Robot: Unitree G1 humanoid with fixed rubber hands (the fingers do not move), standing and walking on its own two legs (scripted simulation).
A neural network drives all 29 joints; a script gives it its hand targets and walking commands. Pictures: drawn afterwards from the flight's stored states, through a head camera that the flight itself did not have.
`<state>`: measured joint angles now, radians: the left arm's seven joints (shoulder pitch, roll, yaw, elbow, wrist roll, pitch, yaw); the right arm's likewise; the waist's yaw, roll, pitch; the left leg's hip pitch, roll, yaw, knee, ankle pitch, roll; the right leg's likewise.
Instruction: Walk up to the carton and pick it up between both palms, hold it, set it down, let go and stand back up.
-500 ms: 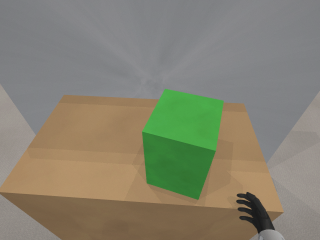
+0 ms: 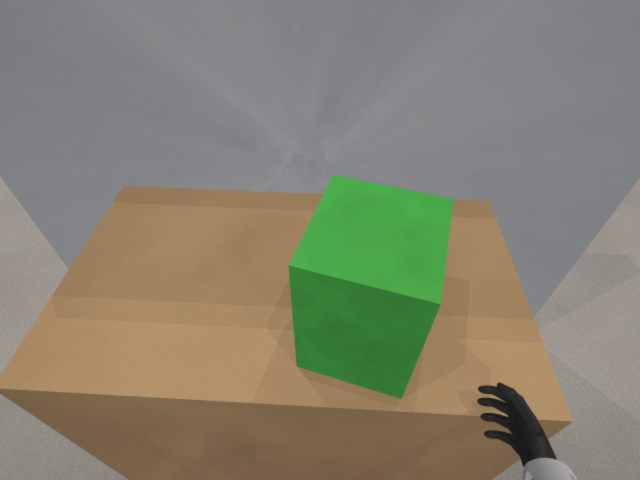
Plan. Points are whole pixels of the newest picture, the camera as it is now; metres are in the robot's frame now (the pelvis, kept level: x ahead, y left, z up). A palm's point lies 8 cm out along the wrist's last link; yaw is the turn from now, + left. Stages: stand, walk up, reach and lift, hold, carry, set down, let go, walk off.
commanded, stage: stand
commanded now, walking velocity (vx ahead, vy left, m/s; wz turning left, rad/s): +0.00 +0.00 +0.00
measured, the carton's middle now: (368, 290) +0.39 -0.04 +0.01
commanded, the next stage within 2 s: none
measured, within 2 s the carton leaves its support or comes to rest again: neither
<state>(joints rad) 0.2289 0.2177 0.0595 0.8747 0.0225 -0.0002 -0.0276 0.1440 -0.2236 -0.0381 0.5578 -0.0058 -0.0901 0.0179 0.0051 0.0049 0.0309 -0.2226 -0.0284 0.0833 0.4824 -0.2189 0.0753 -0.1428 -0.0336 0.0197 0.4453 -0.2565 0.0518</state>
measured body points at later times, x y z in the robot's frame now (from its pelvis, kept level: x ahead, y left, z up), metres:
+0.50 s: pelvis +0.01 +0.01 +0.00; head +0.00 +0.02 +0.45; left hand +0.10 +0.27 -0.13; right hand +0.20 -0.23 -0.05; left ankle +0.03 +0.07 -0.74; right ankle -0.01 -0.16 -0.74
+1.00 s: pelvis +0.00 +0.01 +0.00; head +0.01 +0.02 +0.45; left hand +0.10 +0.28 -0.13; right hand +0.21 -0.23 -0.05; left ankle +0.03 +0.07 -0.74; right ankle -0.01 -0.16 -0.74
